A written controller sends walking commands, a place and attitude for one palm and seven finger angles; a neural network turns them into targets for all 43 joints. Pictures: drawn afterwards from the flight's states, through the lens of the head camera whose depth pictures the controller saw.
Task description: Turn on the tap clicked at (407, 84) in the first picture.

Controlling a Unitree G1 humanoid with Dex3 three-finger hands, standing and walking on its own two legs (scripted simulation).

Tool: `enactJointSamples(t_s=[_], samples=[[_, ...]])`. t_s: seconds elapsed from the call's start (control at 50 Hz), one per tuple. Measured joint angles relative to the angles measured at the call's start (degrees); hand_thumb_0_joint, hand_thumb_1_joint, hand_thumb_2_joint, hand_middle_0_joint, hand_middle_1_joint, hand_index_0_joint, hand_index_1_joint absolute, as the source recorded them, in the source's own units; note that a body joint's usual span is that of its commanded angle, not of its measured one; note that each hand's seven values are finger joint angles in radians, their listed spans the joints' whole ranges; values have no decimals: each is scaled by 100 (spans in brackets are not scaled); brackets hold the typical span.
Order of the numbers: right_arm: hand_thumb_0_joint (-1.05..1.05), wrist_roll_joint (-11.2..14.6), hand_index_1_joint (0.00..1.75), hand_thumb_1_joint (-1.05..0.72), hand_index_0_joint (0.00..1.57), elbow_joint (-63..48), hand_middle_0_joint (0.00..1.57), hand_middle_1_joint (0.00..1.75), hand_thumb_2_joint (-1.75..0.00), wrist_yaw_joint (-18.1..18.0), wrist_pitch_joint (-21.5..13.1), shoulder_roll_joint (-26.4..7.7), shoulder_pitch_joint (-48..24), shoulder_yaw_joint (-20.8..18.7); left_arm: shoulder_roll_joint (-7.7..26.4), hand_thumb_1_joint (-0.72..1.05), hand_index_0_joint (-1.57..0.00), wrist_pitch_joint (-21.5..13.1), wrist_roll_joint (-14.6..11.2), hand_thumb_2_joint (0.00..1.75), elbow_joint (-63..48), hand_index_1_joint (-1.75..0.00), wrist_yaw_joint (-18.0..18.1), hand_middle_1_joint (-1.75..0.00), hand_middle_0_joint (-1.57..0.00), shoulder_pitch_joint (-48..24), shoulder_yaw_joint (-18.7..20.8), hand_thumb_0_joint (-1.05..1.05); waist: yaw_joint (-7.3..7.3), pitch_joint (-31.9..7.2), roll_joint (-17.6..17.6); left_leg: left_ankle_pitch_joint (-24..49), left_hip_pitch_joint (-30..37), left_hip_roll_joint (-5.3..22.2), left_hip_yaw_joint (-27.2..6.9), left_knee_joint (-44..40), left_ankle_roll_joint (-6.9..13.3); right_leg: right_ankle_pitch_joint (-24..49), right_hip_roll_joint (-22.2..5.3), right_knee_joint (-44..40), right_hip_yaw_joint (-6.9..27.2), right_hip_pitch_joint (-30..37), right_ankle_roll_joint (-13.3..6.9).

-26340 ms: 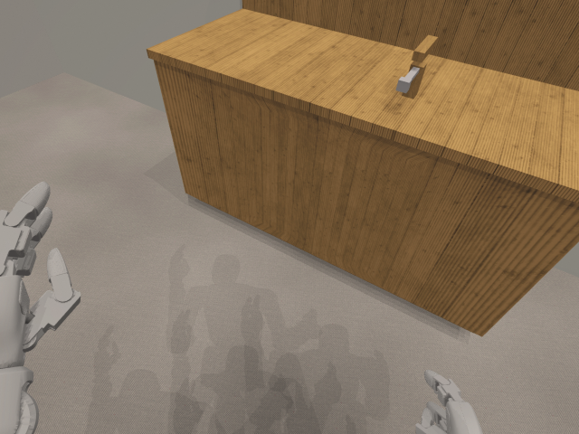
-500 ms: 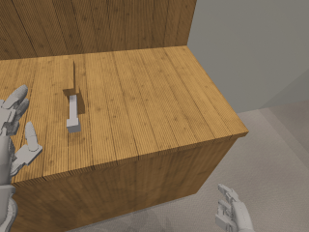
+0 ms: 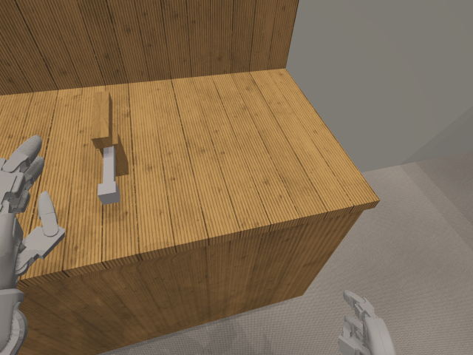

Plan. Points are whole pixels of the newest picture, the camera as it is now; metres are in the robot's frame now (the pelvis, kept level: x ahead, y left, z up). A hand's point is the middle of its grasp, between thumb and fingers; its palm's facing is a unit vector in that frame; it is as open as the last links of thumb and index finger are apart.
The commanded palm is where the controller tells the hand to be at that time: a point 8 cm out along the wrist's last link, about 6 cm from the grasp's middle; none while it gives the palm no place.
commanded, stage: shuffle to correct the standing spot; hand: left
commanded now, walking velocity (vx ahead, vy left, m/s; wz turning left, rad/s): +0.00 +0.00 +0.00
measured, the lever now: (109, 193) +0.34 +0.26 +0.07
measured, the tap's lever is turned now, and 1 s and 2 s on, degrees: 0 0 0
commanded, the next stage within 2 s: come to a stop and stand still in 0.62 s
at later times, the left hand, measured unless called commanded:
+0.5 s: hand (93, 230) +0.22 +0.21 +0.16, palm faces +0.35 -0.86 -0.36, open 7.4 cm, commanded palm +0.16 +0.24 +0.17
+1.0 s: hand (107, 226) +0.23 +0.19 +0.16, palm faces +0.35 -0.82 -0.45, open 7.4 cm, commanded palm +0.17 +0.22 +0.17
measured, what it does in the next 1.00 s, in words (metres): shifts its weight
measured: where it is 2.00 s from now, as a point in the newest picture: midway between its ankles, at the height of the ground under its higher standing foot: outside the picture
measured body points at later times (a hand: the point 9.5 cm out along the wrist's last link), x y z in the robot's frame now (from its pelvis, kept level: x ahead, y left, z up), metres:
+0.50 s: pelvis +0.00 -0.04 +0.00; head +0.02 -0.02 +0.45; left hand +0.20 +0.25 +0.18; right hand +0.18 -0.25 -0.07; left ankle +0.00 +0.08 -0.74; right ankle +0.04 -0.14 -0.74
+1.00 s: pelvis +0.01 -0.06 +0.00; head +0.04 -0.05 +0.45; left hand +0.21 +0.23 +0.18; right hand +0.17 -0.30 -0.09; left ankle +0.00 +0.08 -0.74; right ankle +0.04 -0.14 -0.74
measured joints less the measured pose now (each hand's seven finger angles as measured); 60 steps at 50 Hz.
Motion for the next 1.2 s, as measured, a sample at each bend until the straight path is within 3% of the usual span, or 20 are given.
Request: enactJointSamples(t_s=[0.3,0.66,0.8,0.92,0.98,1.02,1.06,1.12,1.2], samples=[[2,37,30,-90,20,-37,20,30,-90,21,79,88,-13,-35,3,89,-20,104,-96,90,91,-30,-7,-30,-21,-91,50,1,10,-29,-53,43,46,98,21,-79,-121,-15,98,50,19,-36,-106],[1,27,30,-90,20,-113,20,30,-90,43,97,5,8,-161,83,89,-21,237,-246,90,-200,-30,-88,-30,-21,95,115,1,-46,-2,51,-135,-257,480,-90,293,-436,-151,460,307,-107,-300,-442],[2,55,30,-90,20,-59,20,30,-90,-4,111,-110,32,-235,110,89,-21,292,-292,90,-307,-30,-48,-30,-21,227,119,1,-154,-57,106,-245,-395,567,-166,475,-471,-259,542,447,-184,-405,-546],[2,66,30,-90,20,73,20,30,-90,-63,105,-193,91,-236,99,89,-21,309,-260,90,-322,-31,85,-30,-21,457,80,1,-244,-143,142,-213,-299,505,-212,341,-448,-280,484,357,-224,-303,-515],[2,66,30,-91,20,116,20,30,-90,-85,103,-200,100,-224,109,89,-21,314,-230,90,-263,-31,124,-30,-21,480,80,1,-207,-145,150,-175,-199,453,-195,225,-455,-272,434,296,-205,-226,-465],[1,-45,29,-91,20,176,20,30,-90,-140,-99,-140,219,-294,550,89,-21,191,79,90,113,-31,-152,-30,-22,-248,292,1,52,-71,101,-148,-279,446,-180,313,-386,-237,418,271,-224,-236,-430],[2,-51,29,-91,20,205,20,30,-90,-93,-175,-140,213,-233,761,89,-21,-50,24,90,637,-31,-195,-30,-22,-857,562,1,169,-35,70,-143,-282,432,-163,249,-376,-190,405,259,-206,-281,-412],[2,0,30,-91,20,124,20,30,-90,76,-268,-176,112,-174,425,89,-21,-106,-165,90,677,-30,-18,-30,-21,-807,613,1,82,15,88,-72,-181,312,-30,122,-333,-162,291,285,-70,-281,-312],[2,11,30,-90,20,48,20,30,-90,137,-330,-109,50,-131,-21,90,-20,-135,-133,90,211,-30,-4,-30,-21,-44,71,1,-66,-31,107,-98,-107,171,85,109,-176,-212,158,367,52,-272,-176]])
